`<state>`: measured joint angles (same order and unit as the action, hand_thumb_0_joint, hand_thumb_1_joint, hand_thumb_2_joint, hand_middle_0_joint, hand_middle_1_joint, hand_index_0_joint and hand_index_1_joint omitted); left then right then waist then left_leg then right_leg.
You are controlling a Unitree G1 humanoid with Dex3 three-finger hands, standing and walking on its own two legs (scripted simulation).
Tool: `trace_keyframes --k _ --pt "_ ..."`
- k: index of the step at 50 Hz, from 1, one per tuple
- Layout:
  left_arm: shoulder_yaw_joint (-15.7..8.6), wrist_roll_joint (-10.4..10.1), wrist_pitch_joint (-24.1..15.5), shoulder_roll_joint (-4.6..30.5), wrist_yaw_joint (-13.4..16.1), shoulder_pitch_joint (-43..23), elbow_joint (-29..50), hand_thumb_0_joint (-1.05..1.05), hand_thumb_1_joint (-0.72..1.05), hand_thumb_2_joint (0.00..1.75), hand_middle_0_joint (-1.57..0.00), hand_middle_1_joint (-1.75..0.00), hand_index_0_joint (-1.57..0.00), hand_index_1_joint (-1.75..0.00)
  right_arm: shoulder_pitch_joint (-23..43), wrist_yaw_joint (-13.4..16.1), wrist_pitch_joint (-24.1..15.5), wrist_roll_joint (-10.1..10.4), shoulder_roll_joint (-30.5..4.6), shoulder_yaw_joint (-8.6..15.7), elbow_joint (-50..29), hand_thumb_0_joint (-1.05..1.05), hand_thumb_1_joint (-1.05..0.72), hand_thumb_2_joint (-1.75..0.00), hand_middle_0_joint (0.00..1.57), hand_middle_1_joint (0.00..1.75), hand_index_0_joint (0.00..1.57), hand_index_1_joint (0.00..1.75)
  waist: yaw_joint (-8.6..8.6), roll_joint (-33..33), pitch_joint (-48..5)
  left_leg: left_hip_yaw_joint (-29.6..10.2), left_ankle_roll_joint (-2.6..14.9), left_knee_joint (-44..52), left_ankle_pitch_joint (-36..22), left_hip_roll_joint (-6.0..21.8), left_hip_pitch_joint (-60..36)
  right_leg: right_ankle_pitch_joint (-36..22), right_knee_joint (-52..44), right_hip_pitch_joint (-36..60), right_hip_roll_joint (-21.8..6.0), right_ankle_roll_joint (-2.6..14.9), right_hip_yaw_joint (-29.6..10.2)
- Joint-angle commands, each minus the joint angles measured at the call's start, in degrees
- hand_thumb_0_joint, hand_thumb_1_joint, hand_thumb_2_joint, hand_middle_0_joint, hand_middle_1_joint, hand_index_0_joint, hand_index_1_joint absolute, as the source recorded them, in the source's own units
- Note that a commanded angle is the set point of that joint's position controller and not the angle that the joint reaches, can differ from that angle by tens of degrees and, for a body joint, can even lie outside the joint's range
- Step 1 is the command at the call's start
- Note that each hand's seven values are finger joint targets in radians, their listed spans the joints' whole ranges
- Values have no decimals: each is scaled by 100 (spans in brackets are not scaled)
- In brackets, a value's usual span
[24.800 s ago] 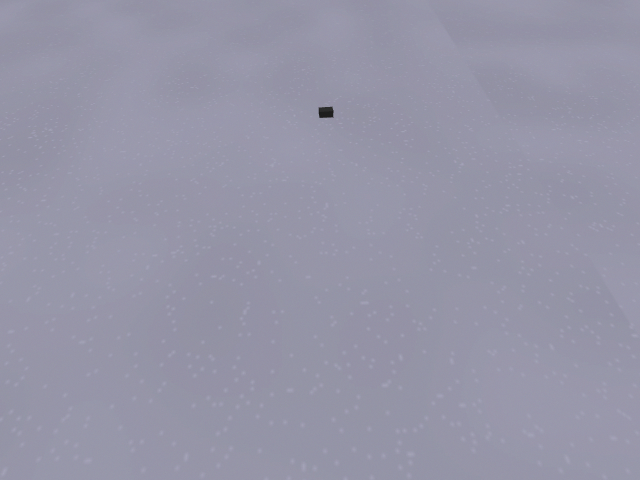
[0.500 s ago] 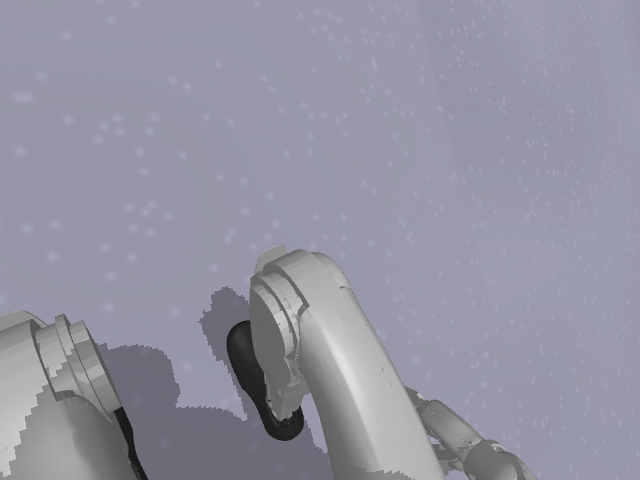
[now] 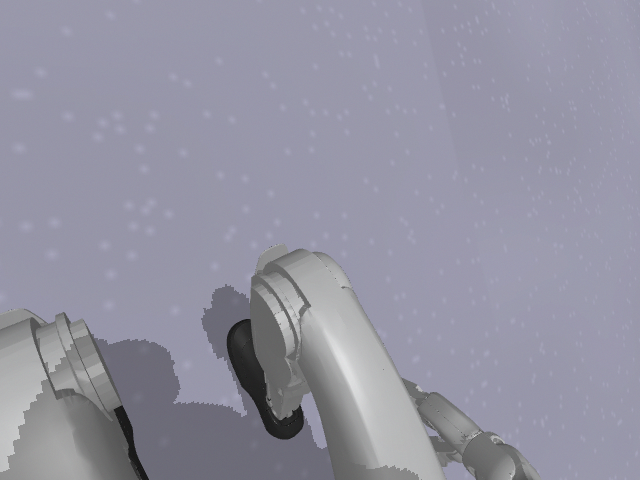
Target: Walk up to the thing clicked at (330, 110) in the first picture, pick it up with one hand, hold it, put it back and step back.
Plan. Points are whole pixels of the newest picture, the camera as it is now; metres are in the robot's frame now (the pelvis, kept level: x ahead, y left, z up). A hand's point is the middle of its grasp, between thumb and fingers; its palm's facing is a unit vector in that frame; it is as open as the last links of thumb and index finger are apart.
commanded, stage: close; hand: left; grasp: from above
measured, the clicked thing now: out of the picture +0.44 +0.34 -0.28
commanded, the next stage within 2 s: settle in 0.56 s
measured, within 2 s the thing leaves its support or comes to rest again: leaves its support in 0.90 s
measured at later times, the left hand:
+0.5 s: hand out of the picture +0.43 +0.34 -0.25, palm faces -0.43 -0.13 -0.89, open 7.3 cm
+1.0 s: hand out of the picture +0.44 +0.35 -0.23, palm faces -0.42 -0.12 -0.90, open 7.2 cm
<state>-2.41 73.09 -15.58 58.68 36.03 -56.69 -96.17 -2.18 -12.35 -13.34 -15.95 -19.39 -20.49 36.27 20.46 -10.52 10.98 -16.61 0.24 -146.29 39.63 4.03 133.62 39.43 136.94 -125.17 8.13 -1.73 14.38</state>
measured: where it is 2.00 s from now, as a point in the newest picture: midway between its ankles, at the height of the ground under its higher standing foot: (202, 432)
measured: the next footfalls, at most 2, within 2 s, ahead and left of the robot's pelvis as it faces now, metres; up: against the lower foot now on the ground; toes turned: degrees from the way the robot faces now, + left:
none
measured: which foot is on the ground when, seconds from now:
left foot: down 0.00-1.00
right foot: down 0.00-1.00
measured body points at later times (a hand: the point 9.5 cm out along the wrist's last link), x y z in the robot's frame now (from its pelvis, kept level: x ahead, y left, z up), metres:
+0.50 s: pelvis +0.00 +0.00 +0.00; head +0.26 +0.15 +0.33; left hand +0.45 +0.35 -0.20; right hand +0.09 -0.24 -0.06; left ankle +0.07 +0.13 -0.27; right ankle +0.11 -0.10 -0.27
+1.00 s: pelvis +0.00 +0.00 +0.00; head +0.26 +0.14 +0.34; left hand +0.45 +0.36 -0.18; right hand +0.08 -0.25 -0.06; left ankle +0.07 +0.13 -0.27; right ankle +0.11 -0.10 -0.27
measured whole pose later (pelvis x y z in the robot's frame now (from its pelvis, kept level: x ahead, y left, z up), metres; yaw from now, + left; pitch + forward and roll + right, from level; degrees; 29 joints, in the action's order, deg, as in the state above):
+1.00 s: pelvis +0.00 +0.00 +0.00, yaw +1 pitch +26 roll -14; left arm -5.8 73.1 -15.3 57.7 29.4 -53.9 -87.8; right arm -5.6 -12.1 -11.2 -14.7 -19.2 -17.5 36.3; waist 19.2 -8.4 8.5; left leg -15.9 0.2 -146.0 39.3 3.5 135.0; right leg 39.8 137.3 -126.3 7.5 -1.5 13.9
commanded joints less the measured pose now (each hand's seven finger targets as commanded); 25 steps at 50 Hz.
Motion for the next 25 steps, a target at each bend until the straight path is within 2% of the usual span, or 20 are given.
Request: trace_keyframes --k 1,2,3,6,7,9,11,12,13,14,15,16,17,18,19,20,21,22,23,25 --pt "-82 -144 31 1253 154 -1262 525 0 48 19 -80 -35 -85 -30 -954 45 -15 71 -1842 558 95 0 -89 -90 20 30 20 30 281 3112 -3535 436 6 1399 -1081 177 -2704 -1611 -1275 1886 148 253 308" --pt "-37 -169 26 1267 99 -1335 550 0 49 18 -82 -34 -86 -29 -886 58 -12 95 -1889 596 74 0 -89 -90 20 30 20 30 264 3090 -3505 444 19 1372 -971 179 -2652 -1516 -1281 1794 146 248 287" --pt "-149 -164 -10 1405 82 -1449 745 0 51 18 -84 -32 -88 -27 -974 59 1 83 -1855 566 82 0 -89 -90 20 30 20 30 251 3203 -3666 449 17 1374 -1084 177 -2742 -1598 -1293 1903 142 243 291" --pt "-139 -219 -53 1304 38 -1311 634 0 55 14 -87 -28 -91 -23 -911 57 15 100 -1852 580 92 0 -89 -90 20 30 20 30 221 3070 -3541 434 18 1395 -947 165 -2611 -1450 -1293 1812 126 257 295" --pt "-150 -155 -58 1385 9 -1214 562 0 55 13 -88 -26 -92 -21 -965 57 23 111 -1869 546 26 0 -89 -90 20 30 20 30 252 3065 -3489 451 24 1394 -1022 165 -2649 -1541 -1288 1917 136 251 261" --pt "-182 -122 -125 1459 30 -1403 729 0 60 12 -91 -26 -96 -22 -924 90 76 101 -1837 548 23 0 -89 -90 20 30 20 30 205 3151 -3659 448 16 1396 -998 168 -2663 -1504 -1275 1891 138 265 277" --pt "-178 -90 -133 1446 -4 -1299 740 0 62 12 -93 -25 -97 -20 -932 83 86 90 -1893 600 27 0 -89 -90 20 30 20 30 180 3284 -3623 442 -9 1434 -1064 164 -2779 -1529 -1236 1837 124 268 295" --pt "-116 -68 -126 1355 -10 -1246 523 0 64 13 -95 -23 -99 -19 -933 90 94 86 -1821 547 -5 0 -89 -90 20 30 20 30 238 3092 -3469 445 14 1396 -931 170 -2628 -1450 -1254 1804 133 264 268" --pt "-70 -53 -136 1336 -38 -1300 688 0 66 12 -96 -23 -100 -19 -902 80 78 102 -1826 541 -17 0 -89 -90 20 30 20 30 252 3079 -3456 434 17 1390 -902 158 -2646 -1426 -1238 1700 119 254 299" --pt "-191 -95 -162 1459 -2 -1393 847 0 68 13 -98 -23 -102 -19 -923 104 103 103 -1892 605 45 0 -89 -90 20 30 20 30 195 3222 -3633 424 -7 1450 -1003 167 -2760 -1480 -1255 1805 132 269 308" --pt "-169 -37 -157 1470 -9 -1399 801 0 71 12 -101 -21 -105 -17 -975 100 96 98 -1911 609 -16 0 -89 -90 20 30 20 30 203 3340 -3633 449 -5 1421 -1083 156 -2827 -1572 -1225 1780 119 265 291" --pt "-61 -57 -181 1331 -18 -1497 870 0 71 11 -102 -20 -105 -16 -936 92 102 84 -1870 601 0 0 -89 -90 20 30 20 30 206 3326 -3632 435 -13 1441 -1053 168 -2786 -1536 -1229 1754 124 276 299" --pt "-199 -63 -169 1400 23 -1321 695 0 73 12 -102 -20 -106 -16 -959 98 119 75 -1864 589 66 0 -89 -90 20 30 20 30 203 3189 -3645 398 -10 1418 -1081 177 -2770 -1565 -1231 1812 127 261 335" --pt "-148 20 -150 1381 0 -1251 610 0 75 11 -104 -18 -108 -14 -1048 78 122 69 -1848 542 3 0 -89 -90 20 30 20 30 260 3174 -3584 442 10 1378 -1140 157 -2731 -1639 -1219 1817 129 248 302" --pt "-171 -44 -168 1352 36 -1312 670 0 76 12 -105 -18 -109 -15 -1000 93 134 55 -1852 556 48 0 -89 -90 20 30 20 30 242 3150 -3624 447 8 1399 -1129 168 -2707 -1631 -1262 1886 152 248 301" --pt "-97 -1 -149 1290 43 -1277 500 0 78 13 -107 -19 -111 -15 -960 102 145 55 -1857 574 11 0 -89 -90 20 30 20 30 271 3101 -3451 431 15 1417 -960 165 -2586 -1485 -1254 1767 148 271 289" --pt "-69 -38 -199 1319 37 -1532 891 0 81 10 -108 -18 -112 -14 -995 95 121 64 -1885 599 19 0 -89 -90 20 30 20 30 239 3221 -3550 411 -9 1451 -987 146 -2702 -1472 -1232 1675 120 272 343" --pt "-180 -6 -136 1422 53 -1302 579 0 81 10 -109 -18 -113 -14 -969 99 125 59 -1845 559 29 0 -89 -90 20 30 20 30 208 3213 -3501 380 -19 1477 -973 173 -2736 -1457 -1211 1708 117 285 334" --pt "-106 34 -149 1427 29 -1453 789 0 84 9 -111 -16 -115 -12 -976 95 136 39 -1910 573 -29 0 -89 -90 20 30 20 30 219 3334 -3645 424 -9 1451 -1041 157 -2766 -1519 -1201 1756 137 280 313" --pt "-241 51 -141 1535 38 -1440 761 0 88 12 -116 -16 -119 -12 -1023 96 137 77 -1881 572 32 0 -89 -90 20 30 20 30 204 3373 -3732 375 -36 1466 -1219 170 -2940 -1654 -1132 1729 117 271 353"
